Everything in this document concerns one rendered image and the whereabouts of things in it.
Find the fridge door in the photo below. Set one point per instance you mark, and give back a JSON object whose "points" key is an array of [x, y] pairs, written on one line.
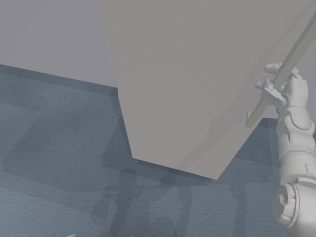
{"points": [[186, 71]]}

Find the right robot hand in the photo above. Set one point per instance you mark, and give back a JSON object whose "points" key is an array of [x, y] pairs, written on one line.
{"points": [[294, 94]]}

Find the right robot forearm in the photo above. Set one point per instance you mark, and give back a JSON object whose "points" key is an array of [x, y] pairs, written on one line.
{"points": [[296, 147]]}

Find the handle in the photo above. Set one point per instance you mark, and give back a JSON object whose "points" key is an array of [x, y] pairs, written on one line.
{"points": [[300, 47]]}

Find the right robot upper arm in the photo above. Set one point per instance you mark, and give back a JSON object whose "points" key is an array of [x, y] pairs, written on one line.
{"points": [[295, 208]]}

